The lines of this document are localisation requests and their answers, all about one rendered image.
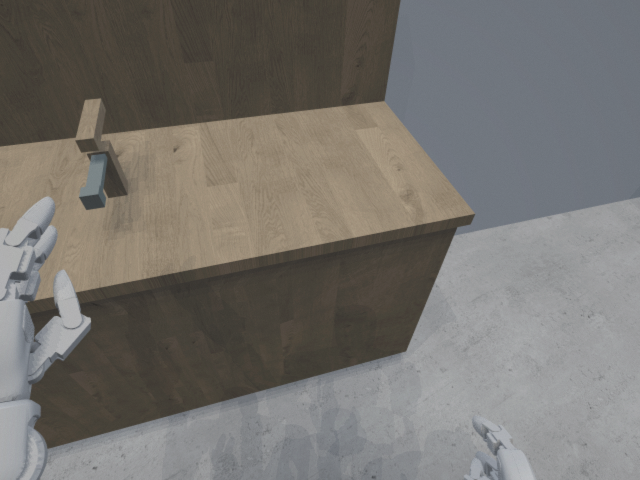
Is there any tap lever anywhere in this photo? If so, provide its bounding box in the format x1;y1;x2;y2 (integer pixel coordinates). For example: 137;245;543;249
79;154;107;210

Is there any robot left forearm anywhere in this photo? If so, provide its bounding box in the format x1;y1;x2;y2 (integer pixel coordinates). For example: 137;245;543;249
0;399;48;480

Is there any robot left hand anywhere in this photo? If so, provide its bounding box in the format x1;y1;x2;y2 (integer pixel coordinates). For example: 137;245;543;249
0;197;91;403

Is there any robot right hand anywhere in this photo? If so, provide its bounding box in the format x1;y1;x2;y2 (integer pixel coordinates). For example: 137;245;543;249
464;415;537;480

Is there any counter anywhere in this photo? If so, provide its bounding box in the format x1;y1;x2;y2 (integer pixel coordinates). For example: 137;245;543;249
0;0;475;449

